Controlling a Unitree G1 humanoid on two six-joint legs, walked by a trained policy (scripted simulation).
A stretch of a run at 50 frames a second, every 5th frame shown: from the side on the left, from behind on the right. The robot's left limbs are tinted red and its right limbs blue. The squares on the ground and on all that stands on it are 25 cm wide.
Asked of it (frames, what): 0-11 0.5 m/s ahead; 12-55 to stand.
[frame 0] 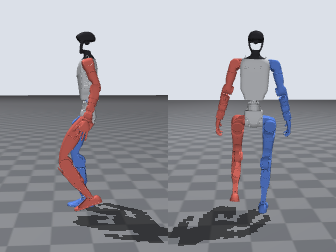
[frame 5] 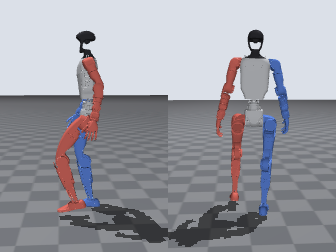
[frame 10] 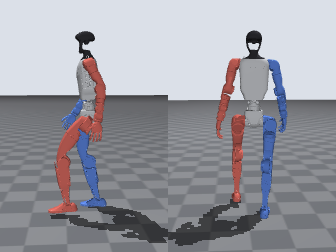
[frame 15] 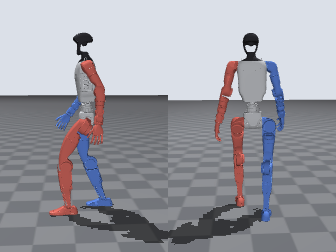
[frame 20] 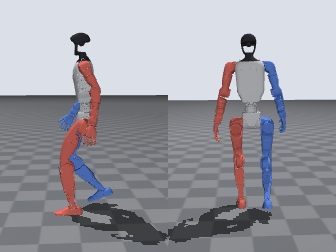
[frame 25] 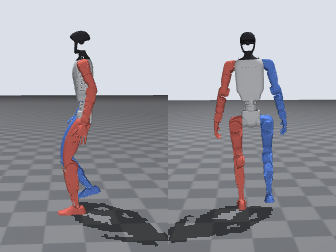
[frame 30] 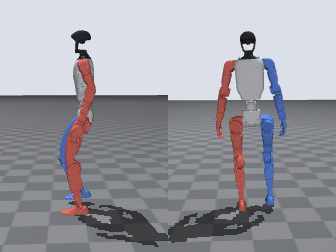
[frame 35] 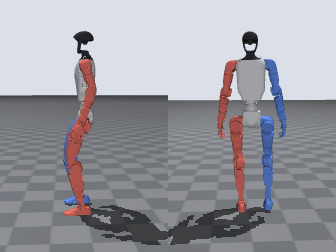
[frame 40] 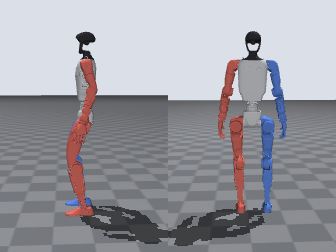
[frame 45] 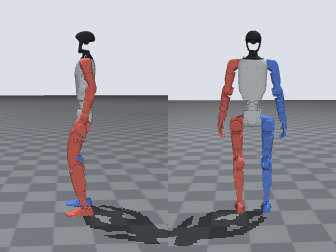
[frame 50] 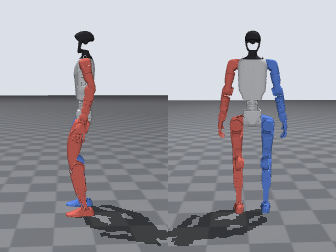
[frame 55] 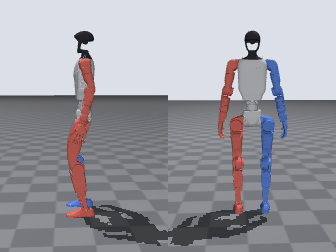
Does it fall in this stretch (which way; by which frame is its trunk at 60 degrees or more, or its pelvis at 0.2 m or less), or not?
no
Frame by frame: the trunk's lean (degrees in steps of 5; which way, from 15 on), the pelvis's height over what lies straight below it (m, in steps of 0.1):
0: 5, 0.8
5: 5, 0.8
10: 5, 0.8
15: 5, 0.8
20: 5, 0.8
25: 5, 0.8
30: 5, 0.8
35: 5, 0.8
40: 0, 0.8
45: 0, 0.8
50: 0, 0.8
55: 0, 0.8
